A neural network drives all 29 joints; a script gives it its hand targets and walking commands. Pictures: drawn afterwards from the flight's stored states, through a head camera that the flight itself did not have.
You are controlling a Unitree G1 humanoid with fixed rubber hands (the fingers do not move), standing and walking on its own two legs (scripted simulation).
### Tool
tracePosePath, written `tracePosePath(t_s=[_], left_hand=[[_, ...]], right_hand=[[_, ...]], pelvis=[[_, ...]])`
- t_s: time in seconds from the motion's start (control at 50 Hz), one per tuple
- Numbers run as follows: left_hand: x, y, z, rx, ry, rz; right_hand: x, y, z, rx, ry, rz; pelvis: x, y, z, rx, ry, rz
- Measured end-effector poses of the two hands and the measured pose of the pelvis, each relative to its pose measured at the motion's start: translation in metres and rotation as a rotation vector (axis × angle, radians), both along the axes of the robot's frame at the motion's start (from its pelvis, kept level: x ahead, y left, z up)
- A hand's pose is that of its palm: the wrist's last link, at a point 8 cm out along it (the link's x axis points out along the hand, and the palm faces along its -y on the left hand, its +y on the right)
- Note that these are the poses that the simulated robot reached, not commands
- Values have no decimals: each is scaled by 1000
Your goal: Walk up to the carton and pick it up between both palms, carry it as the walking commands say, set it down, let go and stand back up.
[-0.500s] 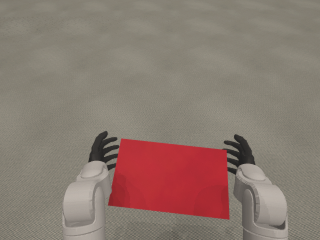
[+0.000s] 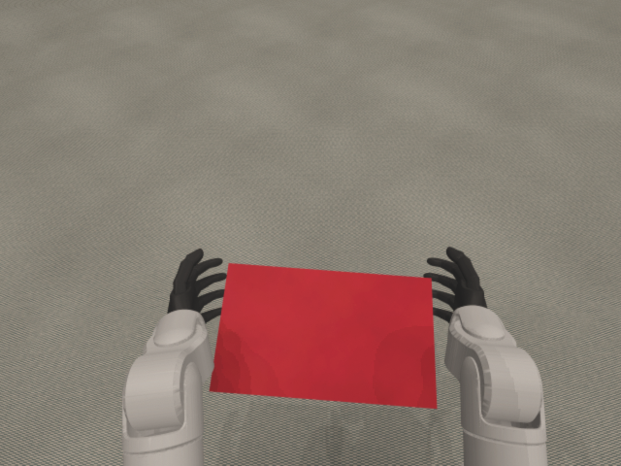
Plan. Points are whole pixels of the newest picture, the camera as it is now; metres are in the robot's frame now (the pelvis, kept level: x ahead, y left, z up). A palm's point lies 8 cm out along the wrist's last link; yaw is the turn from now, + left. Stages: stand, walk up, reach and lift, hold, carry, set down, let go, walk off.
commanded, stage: carry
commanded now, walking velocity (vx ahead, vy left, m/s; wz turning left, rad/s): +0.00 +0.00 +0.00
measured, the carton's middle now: (322, 338) +0.29 +0.00 -0.02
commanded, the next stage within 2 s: none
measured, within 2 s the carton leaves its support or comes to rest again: neither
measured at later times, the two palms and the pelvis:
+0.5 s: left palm (206, 286) +0.33 +0.15 +0.06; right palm (452, 291) +0.32 -0.17 +0.04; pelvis +0.06 +0.00 -0.01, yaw +1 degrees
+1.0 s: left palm (205, 278) +0.34 +0.15 +0.06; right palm (452, 274) +0.34 -0.17 +0.05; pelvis +0.06 -0.01 +0.00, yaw +2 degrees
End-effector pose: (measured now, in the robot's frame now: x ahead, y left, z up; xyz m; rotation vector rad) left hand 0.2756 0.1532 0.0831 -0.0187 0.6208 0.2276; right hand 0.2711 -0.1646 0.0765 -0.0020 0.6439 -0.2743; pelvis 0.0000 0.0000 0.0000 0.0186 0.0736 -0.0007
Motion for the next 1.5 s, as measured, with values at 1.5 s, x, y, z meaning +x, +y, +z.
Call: tracePosePath(t_s=[1.5], left_hand=[[-24,59,16,4,13,72]], right_hand=[[-3,60,13,26,22,57]], pelvis=[[6,44,-11,-16,-66,42]])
